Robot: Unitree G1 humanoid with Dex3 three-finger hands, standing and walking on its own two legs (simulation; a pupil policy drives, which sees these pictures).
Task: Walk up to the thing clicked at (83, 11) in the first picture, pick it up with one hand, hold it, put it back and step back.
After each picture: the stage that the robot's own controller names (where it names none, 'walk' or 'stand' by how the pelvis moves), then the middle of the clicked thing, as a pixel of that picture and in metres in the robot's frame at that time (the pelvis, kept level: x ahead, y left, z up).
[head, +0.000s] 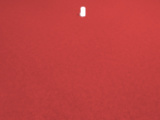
stand; (82, 11) +2.23 -0.08 -0.72
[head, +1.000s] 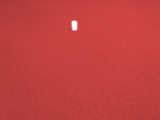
walk; (74, 25) +2.09 +0.20 -0.71
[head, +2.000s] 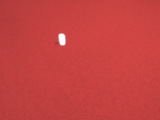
walk; (62, 39) +1.48 +0.31 -0.72
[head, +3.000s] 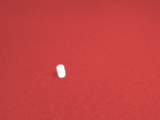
walk; (61, 71) +1.00 +0.25 -0.72
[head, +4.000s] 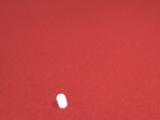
walk; (61, 101) +0.66 +0.22 -0.71
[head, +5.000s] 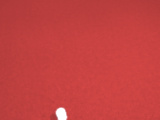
walk; (61, 115) +0.50 +0.18 -0.71
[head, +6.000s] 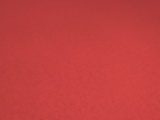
stand; out of the picture +0.40 +0.16 -0.72
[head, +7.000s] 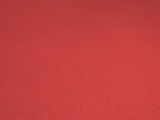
stand; out of the picture +0.40 +0.16 -0.72
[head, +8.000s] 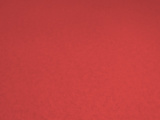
stand; out of the picture +0.41 +0.18 -0.72
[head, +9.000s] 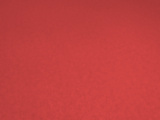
stand; out of the picture +0.40 +0.18 -0.73
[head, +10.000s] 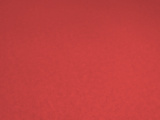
go down; out of the picture +0.39 +0.18 -0.73
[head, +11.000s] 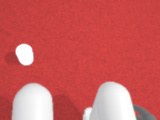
go down; (25, 55) +0.49 +0.20 -0.34
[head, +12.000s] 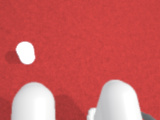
approach; (26, 53) +0.49 +0.20 -0.30
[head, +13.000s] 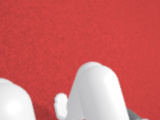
close in; out of the picture +0.48 +0.24 -0.23
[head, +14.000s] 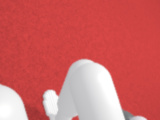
close; out of the picture +0.47 +0.26 -0.23
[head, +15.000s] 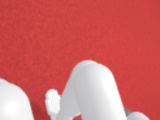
lift; out of the picture +0.44 +0.23 -0.24
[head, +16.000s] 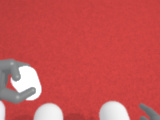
lift; (27, 84) +0.33 +0.17 -0.03
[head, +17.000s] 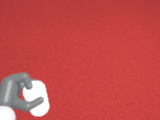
hold; (37, 99) +0.31 +0.15 -0.01
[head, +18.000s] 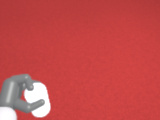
hold; (38, 100) +0.31 +0.15 -0.02
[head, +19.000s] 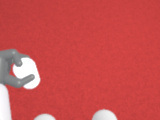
crouch; (27, 74) +0.39 +0.17 -0.07
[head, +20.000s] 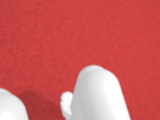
lower; out of the picture +0.61 +0.29 -0.28
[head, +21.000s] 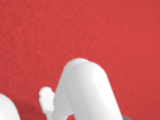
lower; out of the picture +0.59 +0.32 -0.26
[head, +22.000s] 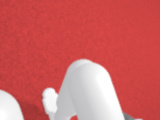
lower; out of the picture +0.59 +0.32 -0.26
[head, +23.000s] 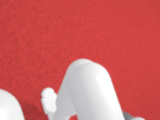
lower; out of the picture +0.60 +0.32 -0.26
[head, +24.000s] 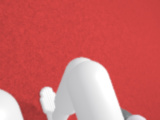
lower; out of the picture +0.60 +0.32 -0.26
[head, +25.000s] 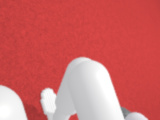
open; out of the picture +0.60 +0.31 -0.25
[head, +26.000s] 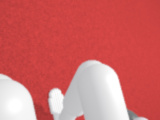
stand; out of the picture +0.60 +0.31 -0.25
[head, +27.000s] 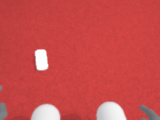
stand; (41, 60) +0.61 +0.21 -0.50
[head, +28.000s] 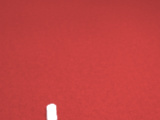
stand; (51, 113) +0.56 +0.20 -0.69
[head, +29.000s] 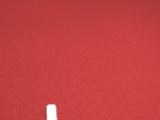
stand; (51, 113) +0.57 +0.20 -0.69
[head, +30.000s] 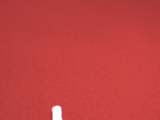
stand; (56, 114) +0.58 +0.19 -0.73
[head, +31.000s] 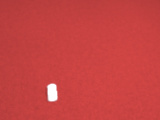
stand; (52, 92) +0.60 +0.15 -0.72
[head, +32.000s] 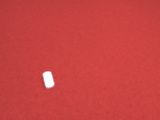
walk; (48, 79) +0.70 +0.24 -0.72
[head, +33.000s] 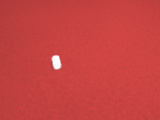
walk; (56, 62) +1.01 +0.30 -0.73
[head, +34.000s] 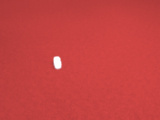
stand; (57, 62) +1.17 +0.23 -0.73
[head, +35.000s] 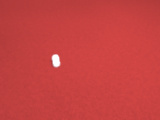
stand; (55, 60) +1.19 +0.25 -0.75
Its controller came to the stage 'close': yes
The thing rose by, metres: 0.70
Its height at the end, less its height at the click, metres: -0.02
